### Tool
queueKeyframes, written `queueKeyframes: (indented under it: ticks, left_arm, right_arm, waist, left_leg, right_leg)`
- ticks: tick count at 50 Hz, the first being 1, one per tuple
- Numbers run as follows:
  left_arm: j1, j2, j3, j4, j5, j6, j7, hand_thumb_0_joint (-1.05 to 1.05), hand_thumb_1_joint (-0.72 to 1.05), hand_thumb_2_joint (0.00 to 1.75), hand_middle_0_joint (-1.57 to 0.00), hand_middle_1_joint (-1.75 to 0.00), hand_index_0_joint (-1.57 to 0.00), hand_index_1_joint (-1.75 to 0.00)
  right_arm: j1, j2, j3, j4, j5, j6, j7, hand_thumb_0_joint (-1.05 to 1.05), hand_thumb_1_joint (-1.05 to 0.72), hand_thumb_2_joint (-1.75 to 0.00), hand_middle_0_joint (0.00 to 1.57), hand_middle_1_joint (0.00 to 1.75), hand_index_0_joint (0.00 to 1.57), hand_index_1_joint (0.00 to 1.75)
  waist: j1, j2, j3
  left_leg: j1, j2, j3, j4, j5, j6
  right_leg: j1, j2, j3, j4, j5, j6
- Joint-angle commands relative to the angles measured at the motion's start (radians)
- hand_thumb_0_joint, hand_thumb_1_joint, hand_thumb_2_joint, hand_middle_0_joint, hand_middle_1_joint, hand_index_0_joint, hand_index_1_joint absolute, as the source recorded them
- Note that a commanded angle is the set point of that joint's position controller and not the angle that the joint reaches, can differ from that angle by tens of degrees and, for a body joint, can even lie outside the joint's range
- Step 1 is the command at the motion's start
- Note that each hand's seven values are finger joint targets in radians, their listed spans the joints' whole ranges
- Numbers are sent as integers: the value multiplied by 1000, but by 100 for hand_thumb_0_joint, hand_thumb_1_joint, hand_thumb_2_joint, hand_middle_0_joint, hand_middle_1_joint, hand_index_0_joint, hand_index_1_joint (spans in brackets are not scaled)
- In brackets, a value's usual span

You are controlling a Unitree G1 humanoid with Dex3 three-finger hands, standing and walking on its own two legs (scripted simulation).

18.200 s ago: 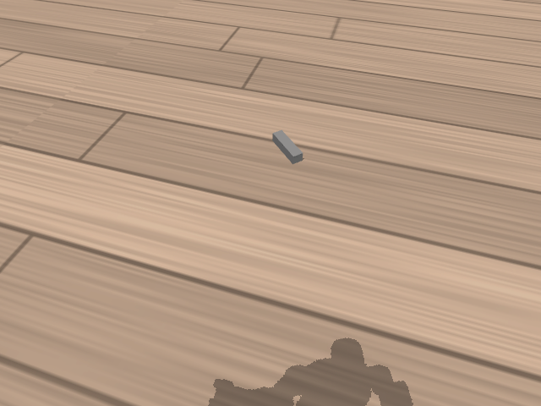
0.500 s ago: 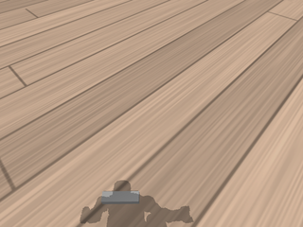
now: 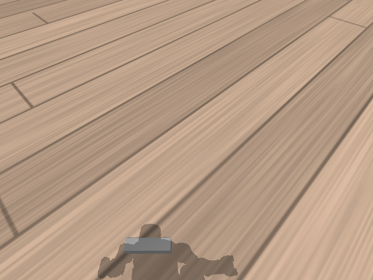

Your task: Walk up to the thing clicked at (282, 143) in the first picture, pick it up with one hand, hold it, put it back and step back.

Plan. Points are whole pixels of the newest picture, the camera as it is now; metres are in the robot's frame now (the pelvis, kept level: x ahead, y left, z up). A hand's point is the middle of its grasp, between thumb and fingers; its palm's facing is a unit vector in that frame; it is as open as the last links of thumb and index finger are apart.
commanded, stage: stand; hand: left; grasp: from above
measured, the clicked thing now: (148, 245) +0.38 +0.19 -0.76
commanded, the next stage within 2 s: rise first in 0.84 s
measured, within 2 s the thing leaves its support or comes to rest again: neither
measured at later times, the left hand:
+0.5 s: hand out of the picture +0.07 +0.25 -0.16, palm faces -0.03 -0.94 -0.34, open 7.4 cm
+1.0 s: hand out of the picture +0.08 +0.25 -0.16, palm faces +0.00 -0.94 -0.34, open 7.5 cm
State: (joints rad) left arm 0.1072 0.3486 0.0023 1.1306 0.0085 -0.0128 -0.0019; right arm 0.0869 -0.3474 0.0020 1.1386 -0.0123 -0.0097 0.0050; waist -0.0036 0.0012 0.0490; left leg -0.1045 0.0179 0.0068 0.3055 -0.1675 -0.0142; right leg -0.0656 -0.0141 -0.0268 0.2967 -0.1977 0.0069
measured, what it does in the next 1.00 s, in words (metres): stands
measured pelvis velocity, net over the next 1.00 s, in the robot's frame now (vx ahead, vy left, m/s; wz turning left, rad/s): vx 0.00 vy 0.00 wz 0.00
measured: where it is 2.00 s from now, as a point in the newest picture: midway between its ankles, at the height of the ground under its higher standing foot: outside the picture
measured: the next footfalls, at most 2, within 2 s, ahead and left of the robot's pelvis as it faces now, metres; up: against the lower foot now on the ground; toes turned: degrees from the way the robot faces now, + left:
none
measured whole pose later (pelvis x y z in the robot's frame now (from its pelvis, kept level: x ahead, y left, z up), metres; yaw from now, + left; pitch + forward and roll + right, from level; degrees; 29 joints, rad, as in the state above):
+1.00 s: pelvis +0.00 +0.00 +0.00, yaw +0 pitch -1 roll +0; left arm 0.13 0.34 0.01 1.07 -0.01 -0.01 0.01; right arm 0.14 -0.35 0.01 1.05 0.02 -0.02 -0.01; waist -0.01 0.00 0.04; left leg -0.16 0.01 0.01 0.35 -0.18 -0.01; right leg -0.12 -0.02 -0.02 0.35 -0.22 0.01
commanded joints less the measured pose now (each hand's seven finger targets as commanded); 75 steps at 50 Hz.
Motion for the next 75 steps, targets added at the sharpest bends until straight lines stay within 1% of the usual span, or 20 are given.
queueKeyframes:
  ticks: [1,9,19,46,47,48,49,50,51,52,53,54,55,56,57,59,61,64,68,75]
  left_arm:
    - [-29,216,41,-59,2,-20,11,0,90,90,-20,-30,-20,-30]
    - [-25,218,39,-61,1,-18,12,0,90,90,-20,-30,-20,-30]
    - [-24,217,39,-60,2,-17,11,0,90,90,-20,-30,-20,-30]
    - [-16,218,38,-71,2,-16,12,0,90,90,-20,-30,-20,-30]
    - [-15,219,37,-70,1,-17,12,0,83,94,-20,-38,-20,-38]
    - [-366,45,39,-421,-51,-106,26,0,75,95,-18,-46,-15,-46]
    - [-461,96,53,-345,-49,-95,33,0,67,95,-15,-54,-13,-54]
    - [-294,198,113,-209,-26,-62,35,0,59,95,-16,-62,-14,-62]
    - [-230,204,129,-94,-6,-38,24,0,51,97,-13,-70,-11,-70]
    - [-292,227,142,-103,16,-33,9,0,43,97,-9,-78,-9,-78]
    - [-314,245,161,-132,47,-43,-2,0,35,98,-7,-86,-8,-86]
    - [-195,237,182,-64,79,-30,-10,0,27,100,-5,-94,-7,-94]
    - [-108,222,198,-56,98,-19,-17,0,19,101,-2,-102,-4,-100]
    - [-83,216,203,-101,110,-12,-17,0,11,104,0,-105,-2,-104]
    - [-75,199,196,-140,119,0,-11,0,3,105,0,-106,-1,-105]
    - [-81,184,187,-207,135,36,2,0,-13,102,-2,-109,-3,-108]
    - [-58,157,183,-221,147,78,9,0,-29,102,-3,-108,-4,-107]
    - [-118,159,182,-296,167,98,24,0,-50,100,-6,-109,-5,-110]
    - [-66,159,204,-397,197,85,30,0,-57,100,-7,-110,-7,-111]
    - [65,142,200,-619,248,91,34,0,-57,101,-7,-108,-6,-110]
  right_arm:
    - [-43,-215,-34,-63,4,-20,-13,0,-90,-90,20,30,20,30]
    - [-38,-212,-33,-63,4,-20,-14,0,-90,-90,20,30,20,30]
    - [-32,-215,-35,-64,4,-20,-15,0,-90,-90,20,30,20,30]
    - [-25,-221,-37,-68,2,-21,-16,0,-90,-90,20,30,20,30]
    - [-22,-215,-36,-67,3,-20,-14,0,-88,-89,20,30,20,30]
    - [17,-51,9,-337,73,-69,-36,0,-93,-91,20,30,20,30]
    - [59,-82,2,-287,74,-68,-46,0,-92,-90,20,30,20,30]
    - [106,-112,-19,-294,78,-56,-56,0,-90,-90,20,30,20,30]
    - [117,-114,-33,-305,70,-50,-56,0,-90,-90,20,30,20,30]
    - [122,-107,-41,-338,65,-52,-56,0,-89,-90,20,30,20,30]
    - [129,-106,-57,-364,48,-61,-57,0,-88,-90,20,30,20,30]
    - [165,-103,-73,-368,38,-63,-54,0,-89,-90,20,30,20,30]
    - [170,-97,-81,-400,30,-66,-44,0,-89,-90,20,30,20,30]
    - [172,-91,-85,-428,29,-69,-39,0,-88,-90,20,30,20,30]
    - [169,-85,-88,-459,31,-70,-37,0,-86,-89,20,30,20,30]
    - [155,-81,-89,-504,39,-73,-34,0,-87,-89,20,30,20,30]
    - [145,-77,-93,-542,40,-73,-29,0,-86,-89,20,30,20,30]
    - [139,-69,-91,-576,35,-89,-24,0,-86,-89,20,30,20,30]
    - [164,-61,-100,-610,27,-116,-20,0,-89,-90,20,30,20,30]
    - [145,-51,-106,-667,20,-147,-25,0,-89,-90,20,30,20,30]
  waist:
    - [4,7,-83]
    - [5,-6,-76]
    - [6,-13,-62]
    - [6,4,-75]
    - [5,4,-74]
    - [-120,16,16]
    - [-90,-10,-28]
    - [-54,-9,-30]
    - [-48,-38,-56]
    - [-42,-68,-87]
    - [-25,-60,-179]
    - [-15,-20,-220]
    - [19,6,-245]
    - [37,32,-267]
    - [37,48,-293]
    - [28,61,-270]
    - [12,19,-265]
    - [-7,1,-239]
    - [-7,19,-302]
    - [-13,68,-379]
  left_leg:
    - [37,116,-85,-25,172,30]
    - [44,120,-87,-26,208,28]
    - [30,117,-90,-33,162,29]
    - [45,120,-83,-25,164,36]
    - [43,121,-89,-29,179,34]
    - [-114,-20,37,48,17,29]
    - [-94,-23,30,61,1,30]
    - [-113,-21,37,75,-9,28]
    - [-156,-26,30,117,-7,31]
    - [-178,-24,26,154,0,36]
    - [-174,-26,26,193,37,35]
    - [-204,-36,27,235,59,31]
    - [-239,-40,26,258,74,24]
    - [-257,-43,27,273,80,19]
    - [-251,-45,29,273,83,18]
    - [-261,-41,21,266,75,14]
    - [-293,-31,13,303,77,17]
    - [-384,-24,10,386,6,20]
    - [-468,-12,-1,506,4,20]
    - [-551,4,-23,621,-53,17]
  right_leg:
    - [-16,-127,93,-46,177,-20]
    - [-28,-121,88,-39,189,-21]
    - [-31,-122,93,-44,137,-23]
    - [-29,-128,102,-39,162,-26]
    - [-27,-124,96,-35,162,-25]
    - [-272,8,26,44,103,-12]
    - [-222,9,10,57,71,-11]
    - [-215,12,3,66,40,-18]
    - [-240,13,1,90,28,-21]
    - [-255,14,-3,126,34,-20]
    - [-247,10,4,170,76,-20]
    - [-264,5,7,207,99,-22]
    - [-259,7,5,241,97,-29]
    - [-257,10,7,257,92,-32]
    - [-255,13,7,263,95,-32]
    - [-280,19,-1,265,74,-33]
    - [-317,25,-10,294,67,-30]
    - [-424,28,-11,367,-5,-26]
    - [-533,31,-12,500,-14,-27]
    - [-687,34,-11,639,-84,-31]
